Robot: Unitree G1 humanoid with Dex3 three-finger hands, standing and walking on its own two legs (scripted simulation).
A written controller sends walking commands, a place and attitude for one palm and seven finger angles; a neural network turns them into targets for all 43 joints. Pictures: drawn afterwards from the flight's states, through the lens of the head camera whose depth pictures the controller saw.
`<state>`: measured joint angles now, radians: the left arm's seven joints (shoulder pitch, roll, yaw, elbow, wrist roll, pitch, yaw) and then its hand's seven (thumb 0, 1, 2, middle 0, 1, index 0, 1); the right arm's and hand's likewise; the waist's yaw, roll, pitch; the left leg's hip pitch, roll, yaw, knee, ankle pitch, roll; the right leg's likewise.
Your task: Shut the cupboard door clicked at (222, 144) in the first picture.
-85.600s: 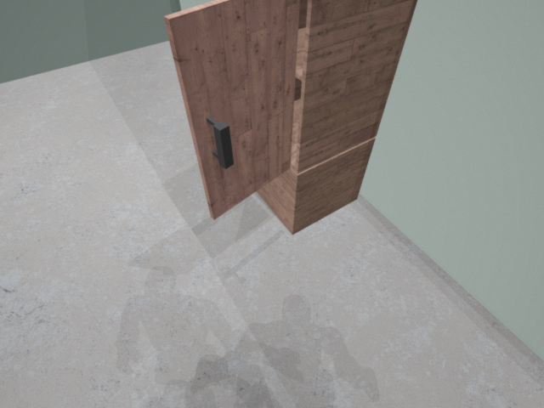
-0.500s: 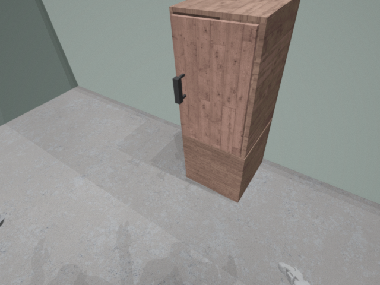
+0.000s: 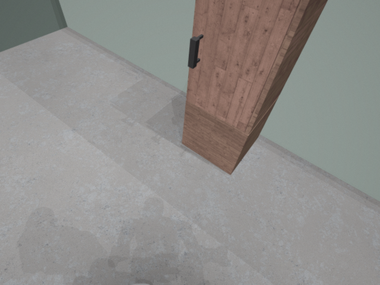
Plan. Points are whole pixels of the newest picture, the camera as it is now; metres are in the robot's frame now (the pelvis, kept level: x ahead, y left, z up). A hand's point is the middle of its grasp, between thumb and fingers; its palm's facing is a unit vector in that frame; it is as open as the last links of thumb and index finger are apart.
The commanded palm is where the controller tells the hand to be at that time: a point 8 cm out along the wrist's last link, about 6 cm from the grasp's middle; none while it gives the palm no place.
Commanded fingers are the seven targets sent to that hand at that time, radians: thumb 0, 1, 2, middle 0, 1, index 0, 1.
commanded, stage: let the arm hang, fingers relaxed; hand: left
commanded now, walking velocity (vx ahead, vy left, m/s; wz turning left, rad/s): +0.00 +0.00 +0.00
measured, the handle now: (196, 51) +0.95 +0.02 -0.03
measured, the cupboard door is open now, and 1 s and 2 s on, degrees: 1 1 1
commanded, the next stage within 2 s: look to check the result in 0.72 s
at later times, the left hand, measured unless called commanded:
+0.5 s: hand out of the picture -0.03 +0.25 -0.16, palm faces -0.03 -0.97 -0.26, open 7.4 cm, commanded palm none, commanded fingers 0.00 0.90 0.90 -0.20 -0.30 -0.20 -0.30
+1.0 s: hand out of the picture +0.02 +0.24 -0.16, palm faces -0.04 -0.96 -0.27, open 7.4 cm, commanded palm none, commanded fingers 0.00 0.90 0.90 -0.20 -0.30 -0.20 -0.30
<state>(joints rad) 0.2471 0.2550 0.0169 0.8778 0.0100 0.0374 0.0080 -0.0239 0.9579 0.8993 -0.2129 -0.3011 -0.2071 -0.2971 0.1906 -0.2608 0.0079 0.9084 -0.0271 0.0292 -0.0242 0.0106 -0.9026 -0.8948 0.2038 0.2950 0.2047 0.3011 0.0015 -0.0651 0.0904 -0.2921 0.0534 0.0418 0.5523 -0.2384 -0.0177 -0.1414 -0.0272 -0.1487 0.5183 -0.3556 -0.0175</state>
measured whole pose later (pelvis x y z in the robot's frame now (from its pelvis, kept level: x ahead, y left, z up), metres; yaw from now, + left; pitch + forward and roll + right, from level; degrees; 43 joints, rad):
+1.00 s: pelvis -0.01 +0.02 +0.01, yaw -2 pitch -2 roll +0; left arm 0.21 0.26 0.01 1.15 0.01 0.00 0.01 0.00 0.91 0.90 -0.20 -0.30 -0.20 -0.30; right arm 0.19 -0.25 -0.01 1.13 -0.01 0.00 -0.02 0.01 -0.90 -0.89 0.20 0.30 0.20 0.30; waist -0.01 0.01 0.05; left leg -0.20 0.03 0.09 0.37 -0.14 0.01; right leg -0.08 -0.04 -0.11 0.36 -0.24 0.01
